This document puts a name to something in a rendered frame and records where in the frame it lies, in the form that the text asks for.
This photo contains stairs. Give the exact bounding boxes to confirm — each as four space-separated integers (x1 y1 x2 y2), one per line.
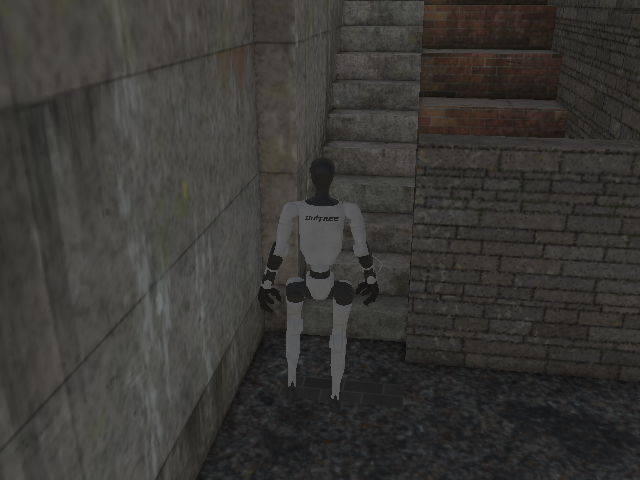
301 0 424 342

